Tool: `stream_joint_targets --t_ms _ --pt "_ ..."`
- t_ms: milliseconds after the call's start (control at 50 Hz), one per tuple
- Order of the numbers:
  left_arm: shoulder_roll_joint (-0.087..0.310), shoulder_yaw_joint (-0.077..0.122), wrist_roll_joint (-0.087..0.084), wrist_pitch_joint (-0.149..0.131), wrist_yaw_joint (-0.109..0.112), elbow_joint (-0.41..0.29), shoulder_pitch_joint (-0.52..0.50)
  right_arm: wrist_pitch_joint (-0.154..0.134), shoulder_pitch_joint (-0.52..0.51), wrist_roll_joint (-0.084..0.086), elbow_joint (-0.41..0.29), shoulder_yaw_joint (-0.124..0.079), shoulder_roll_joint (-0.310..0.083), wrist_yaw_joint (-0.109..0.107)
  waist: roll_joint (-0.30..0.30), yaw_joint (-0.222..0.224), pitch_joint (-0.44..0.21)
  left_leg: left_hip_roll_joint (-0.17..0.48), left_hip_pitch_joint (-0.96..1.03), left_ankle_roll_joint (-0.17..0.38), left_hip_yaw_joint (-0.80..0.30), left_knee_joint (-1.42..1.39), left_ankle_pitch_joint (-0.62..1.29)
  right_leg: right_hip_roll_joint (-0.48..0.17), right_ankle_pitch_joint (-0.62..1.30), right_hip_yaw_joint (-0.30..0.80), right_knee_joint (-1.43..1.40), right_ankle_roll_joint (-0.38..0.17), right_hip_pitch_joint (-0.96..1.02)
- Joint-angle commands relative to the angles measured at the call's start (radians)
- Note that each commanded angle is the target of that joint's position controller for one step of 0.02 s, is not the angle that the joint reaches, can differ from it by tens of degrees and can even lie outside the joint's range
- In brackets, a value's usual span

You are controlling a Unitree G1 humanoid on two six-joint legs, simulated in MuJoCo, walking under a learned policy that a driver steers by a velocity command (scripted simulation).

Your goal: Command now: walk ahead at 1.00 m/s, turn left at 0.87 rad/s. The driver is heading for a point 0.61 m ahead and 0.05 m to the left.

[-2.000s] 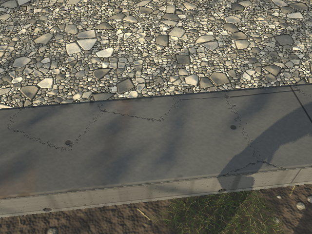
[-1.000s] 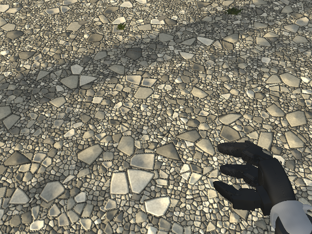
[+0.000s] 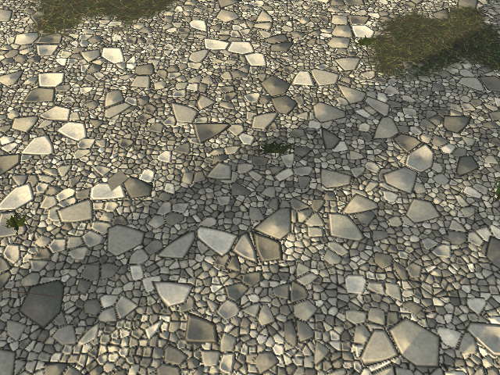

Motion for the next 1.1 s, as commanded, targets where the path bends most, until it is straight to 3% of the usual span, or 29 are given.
stream_joint_targets --t_ms 20,40,60,120,180,220,300,340,360,380,400,420,440,460,480,520,580,640,680,760,780,800,820,840,880,920,980,1060,1100 --pt "0.099 -0.013 0.010 -0.069 -0.011 -0.254 -0.110 0.024 0.276 -0.015 0.004 -0.089 -0.258 -0.032 0.088 -0.063 -0.248 0.354 0.870 0.281 -0.991 -0.496 -0.216 0.035 -0.060 0.280 0.582 -0.017 -0.912" --pt "0.131 -0.010 0.008 -0.078 -0.012 -0.248 -0.161 0.018 0.253 -0.016 0.019 -0.072 -0.183 -0.040 -0.062 -0.025 -0.090 0.335 0.687 0.219 -0.939 -0.547 -0.259 -0.016 0.020 0.284 0.449 -0.019 -0.893" --pt "0.122 -0.014 0.021 -0.071 -0.010 -0.253 -0.197 0.006 0.231 -0.011 0.032 -0.063 -0.161 -0.042 -0.116 0.018 -0.019 0.293 0.533 0.181 -0.850 -0.541 -0.164 -0.051 0.032 0.279 0.350 -0.008 -0.834" --pt "0.101 -0.028 0.043 -0.004 -0.013 -0.258 -0.198 -0.041 0.198 0.000 0.025 -0.046 -0.144 -0.043 -0.118 0.083 0.042 0.178 0.232 0.147 -0.630 -0.559 0.027 -0.113 0.008 0.254 0.135 0.042 -0.675" --pt "0.069 -0.048 0.024 0.002 -0.030 -0.333 -0.376 -0.059 0.204 0.004 0.020 -0.051 -0.154 -0.039 -0.070 0.032 0.079 0.089 0.135 0.107 -0.511 -0.595 0.187 -0.113 0.229 0.191 -0.173 0.060 -0.597" --pt "0.043 -0.058 0.007 -0.001 -0.037 -0.347 -0.433 -0.059 0.236 0.014 0.032 -0.056 -0.157 -0.032 -0.026 -0.017 0.050 0.060 0.202 0.054 -0.465 -0.572 0.341 -0.076 0.422 0.159 -0.363 0.044 -0.545" --pt "0.057 -0.051 0.000 -0.015 -0.036 -0.347 -0.476 -0.067 0.301 0.012 0.070 -0.054 -0.147 -0.034 0.022 -0.075 0.006 0.126 0.430 0.002 -0.462 -0.534 0.586 -0.031 0.544 0.139 -0.568 -0.013 -0.473" --pt "0.117 -0.022 0.004 -0.021 -0.024 -0.314 -0.367 -0.071 0.289 0.002 0.077 -0.061 -0.190 -0.045 0.049 -0.018 -0.073 0.159 0.561 -0.034 -0.462 -0.383 0.883 0.028 0.421 0.133 -0.600 -0.045 -0.365" --pt "0.163 0.002 -0.006 -0.025 -0.013 -0.274 -0.222 -0.070 0.263 -0.012 0.075 -0.066 -0.223 -0.046 0.061 0.064 -0.153 0.167 0.589 -0.052 -0.451 -0.216 0.978 0.044 0.322 0.137 -0.591 -0.063 -0.240" --pt "0.196 0.023 -0.012 -0.024 0.003 -0.219 -0.013 -0.070 0.194 -0.024 0.062 -0.066 -0.224 -0.044 0.057 0.194 -0.231 0.139 0.491 -0.068 -0.418 0.022 0.910 0.003 0.266 0.150 -0.583 -0.078 -0.031" --pt "0.257 0.046 0.009 -0.023 0.024 -0.177 0.205 -0.077 0.170 -0.035 0.036 -0.041 -0.127 -0.047 -0.043 0.272 -0.348 0.094 0.307 -0.072 -0.356 0.384 0.593 -0.165 -0.060 0.348 -0.534 -0.095 0.201" --pt "0.342 0.065 0.032 -0.027 0.008 -0.162 0.130 -0.079 0.380 0.034 0.005 -0.004 0.012 -0.036 -0.488 0.082 -0.463 -0.089 -0.008 -0.144 -0.274 0.708 -0.205 -0.447 -0.078 1.023 -0.781 -0.266 0.399" --pt "0.232 0.059 0.023 -0.021 -0.011 -0.193 0.021 -0.069 0.305 -0.003 0.040 0.000 -0.075 -0.054 -0.219 0.102 -0.327 -0.004 -0.156 -0.127 -0.279 0.746 -0.160 -0.408 -0.076 1.050 -0.822 -0.293 0.303" --pt "0.152 0.040 0.013 -0.029 -0.017 -0.191 -0.040 -0.064 0.167 -0.014 0.027 -0.006 -0.096 -0.052 -0.059 0.110 -0.186 0.039 -0.149 -0.139 -0.277 0.704 -0.088 -0.367 0.182 0.828 -0.794 -0.285 0.151" --pt "0.105 0.027 0.015 -0.034 -0.022 -0.159 -0.041 -0.061 0.101 -0.021 0.008 -0.003 -0.088 -0.048 0.035 0.095 -0.105 0.054 -0.119 -0.146 -0.258 0.660 -0.094 -0.331 0.513 0.678 -0.776 -0.272 0.019" --pt "0.066 0.009 0.001 -0.054 -0.026 -0.084 0.033 -0.044 0.058 -0.033 -0.022 0.006 -0.050 -0.033 -0.026 0.069 -0.066 0.074 -0.108 -0.158 -0.266 0.553 -0.144 -0.271 0.860 0.488 -0.775 -0.227 -0.059" --pt "0.094 0.006 -0.022 -0.070 -0.032 -0.045 0.015 -0.029 0.061 -0.040 -0.040 0.017 -0.024 -0.021 -0.101 0.014 -0.059 0.049 -0.050 -0.178 -0.230 0.323 -0.107 -0.216 1.050 0.332 -0.824 -0.188 -0.140" --pt "0.112 0.006 -0.027 -0.057 -0.036 -0.042 -0.057 -0.033 -0.022 -0.024 -0.062 0.051 0.020 0.000 -0.156 0.006 -0.066 0.039 0.170 -0.184 -0.111 -0.057 0.165 -0.104 1.004 0.149 -0.861 -0.141 -0.285" --pt "0.121 0.008 -0.039 -0.055 -0.039 -0.021 -0.014 -0.033 -0.045 -0.021 -0.054 0.055 0.011 0.003 -0.155 0.019 -0.081 0.039 0.275 -0.170 -0.108 -0.139 0.315 -0.118 0.906 0.165 -0.848 -0.123 -0.284" --pt "0.145 0.013 -0.048 -0.036 -0.023 0.016 0.042 -0.052 0.086 -0.057 0.027 0.038 -0.045 -0.021 -0.065 -0.029 -0.095 0.043 0.416 -0.107 -0.117 -0.286 0.394 -0.108 0.882 0.168 -0.571 -0.083 -0.195" --pt "0.147 0.012 -0.044 -0.031 -0.018 0.012 0.089 -0.064 0.135 -0.064 0.041 0.028 -0.090 -0.029 0.005 -0.031 -0.135 0.158 0.523 -0.082 -0.208 -0.268 0.771 -0.060 0.647 0.138 -0.408 -0.061 -0.250" --pt "0.051 -0.010 -0.059 -0.019 -0.012 0.010 0.231 -0.058 0.190 -0.064 0.037 0.016 -0.128 -0.039 0.209 -0.004 -0.309 0.473 0.742 0.097 -0.485 -0.183 1.376 0.044 -0.056 0.104 -0.057 -0.030 -0.391" --pt "0.079 -0.005 -0.066 0.010 0.000 0.035 0.257 -0.050 0.196 0.002 0.035 0.029 -0.063 -0.040 0.150 -0.010 -0.454 0.522 0.787 0.181 -0.583 -0.171 1.491 0.074 -0.271 0.221 0.068 -0.025 -0.413" --pt "0.104 0.000 -0.049 0.024 0.002 0.029 0.197 -0.046 0.136 0.022 0.029 0.033 -0.038 -0.043 0.073 0.005 -0.377 0.479 0.703 0.163 -0.537 -0.232 1.324 0.045 -0.246 0.265 0.071 -0.021 -0.455" --pt "0.076 -0.006 -0.025 0.041 0.002 0.017 0.075 -0.040 0.032 0.006 0.038 0.054 0.023 -0.063 0.037 0.044 -0.184 0.386 0.491 0.084 -0.442 -0.331 1.052 -0.007 -0.171 0.260 -0.050 -0.011 -0.451" --pt "0.050 -0.010 -0.016 0.067 -0.001 0.035 0.085 -0.036 0.013 -0.009 0.058 0.056 0.019 -0.070 0.059 0.081 -0.156 0.324 0.344 0.028 -0.360 -0.382 0.951 -0.004 -0.116 0.230 -0.168 0.003 -0.314" --pt "0.017 -0.018 -0.027 0.094 0.005 0.053 0.066 -0.035 0.011 -0.023 0.084 0.046 -0.003 -0.062 0.074 0.090 -0.180 0.281 0.288 -0.002 -0.317 -0.416 0.703 0.007 -0.060 0.196 -0.348 0.008 -0.219" --pt "0.010 -0.021 -0.015 0.113 0.013 0.074 0.013 -0.003 -0.017 -0.011 0.104 0.033 -0.019 -0.060 0.087 0.097 -0.120 0.225 0.130 -0.075 -0.331 -0.476 -0.014 0.016 0.141 0.163 -0.587 -0.016 -0.095" --pt "0.067 -0.016 0.011 0.100 0.016 0.053 -0.035 0.012 0.016 -0.008 0.116 0.034 0.005 -0.058 0.002 0.075 -0.026 0.186 0.027 -0.157 -0.339 -0.473 -0.269 -0.100 0.081 0.304 -0.736 -0.056 -0.107"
